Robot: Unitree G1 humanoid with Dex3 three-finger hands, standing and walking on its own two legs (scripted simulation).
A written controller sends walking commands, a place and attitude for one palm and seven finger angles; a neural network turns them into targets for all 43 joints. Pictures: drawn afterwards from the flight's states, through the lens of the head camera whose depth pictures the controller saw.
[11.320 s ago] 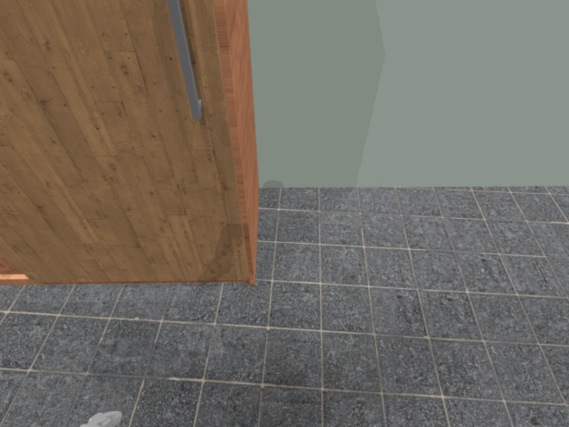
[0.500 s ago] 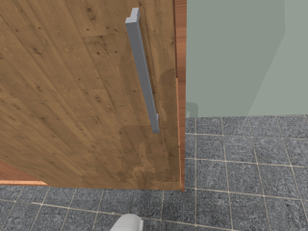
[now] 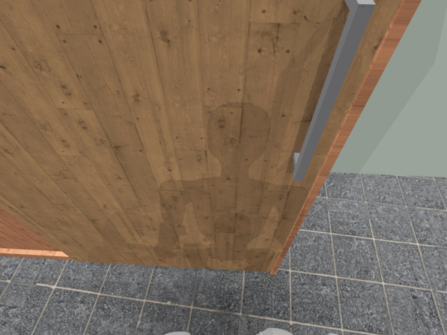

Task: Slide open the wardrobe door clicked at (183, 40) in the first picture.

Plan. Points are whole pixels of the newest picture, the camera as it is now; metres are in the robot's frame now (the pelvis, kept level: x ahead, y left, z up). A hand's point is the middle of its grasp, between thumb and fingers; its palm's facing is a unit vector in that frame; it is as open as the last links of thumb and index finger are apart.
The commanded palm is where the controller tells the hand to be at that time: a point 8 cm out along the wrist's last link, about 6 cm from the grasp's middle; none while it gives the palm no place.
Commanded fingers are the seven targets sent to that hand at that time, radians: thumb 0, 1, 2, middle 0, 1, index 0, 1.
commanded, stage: come to a stop and stand still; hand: right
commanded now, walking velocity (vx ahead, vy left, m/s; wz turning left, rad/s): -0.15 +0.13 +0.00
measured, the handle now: (318, 108) +0.41 -0.10 +0.21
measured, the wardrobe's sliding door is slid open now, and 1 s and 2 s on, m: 0.00 0.00 0.00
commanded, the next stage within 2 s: look again from close up in 1.58 s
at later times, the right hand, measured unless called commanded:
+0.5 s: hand out of the picture -0.06 -0.12 -0.16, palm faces +0.04 +0.98 -0.21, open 7.4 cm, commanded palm none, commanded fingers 0.00 -0.90 -0.90 0.20 0.30 0.20 0.30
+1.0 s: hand out of the picture -0.01 -0.16 -0.17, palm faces +0.02 +0.97 -0.24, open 7.4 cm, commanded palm none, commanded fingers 0.00 -0.90 -0.90 0.20 0.30 0.20 0.30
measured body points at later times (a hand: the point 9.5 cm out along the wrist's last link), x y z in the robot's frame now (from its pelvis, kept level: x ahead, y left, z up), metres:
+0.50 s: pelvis -0.04 +0.05 +0.01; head -0.02 +0.06 +0.46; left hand -0.03 +0.28 -0.15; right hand -0.06 -0.17 -0.15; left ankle -0.09 +0.19 -0.73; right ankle -0.04 -0.06 -0.73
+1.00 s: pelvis -0.04 +0.02 +0.00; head -0.02 +0.03 +0.45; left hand +0.01 +0.26 -0.15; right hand -0.01 -0.21 -0.15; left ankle -0.08 +0.18 -0.72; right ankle -0.04 -0.07 -0.73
